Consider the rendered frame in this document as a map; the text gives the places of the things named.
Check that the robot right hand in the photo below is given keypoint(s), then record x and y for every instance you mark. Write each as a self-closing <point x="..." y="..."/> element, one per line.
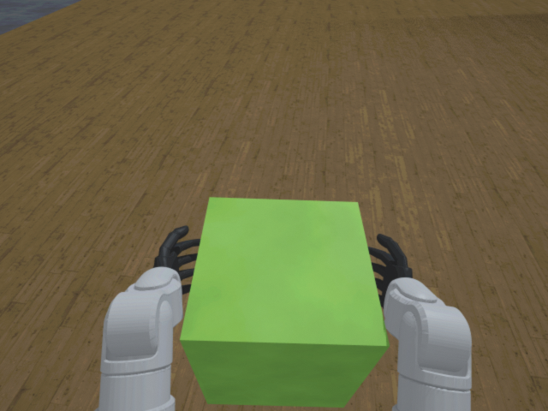
<point x="396" y="264"/>

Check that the robot right forearm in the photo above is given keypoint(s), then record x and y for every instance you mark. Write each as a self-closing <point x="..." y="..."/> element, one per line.
<point x="434" y="349"/>

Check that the robot left hand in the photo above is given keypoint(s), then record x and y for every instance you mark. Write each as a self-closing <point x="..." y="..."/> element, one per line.
<point x="171" y="248"/>

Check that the robot left forearm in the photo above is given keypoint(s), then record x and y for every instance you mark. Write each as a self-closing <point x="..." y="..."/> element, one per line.
<point x="137" y="346"/>

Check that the carton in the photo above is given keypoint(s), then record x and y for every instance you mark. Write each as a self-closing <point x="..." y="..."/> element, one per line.
<point x="283" y="308"/>

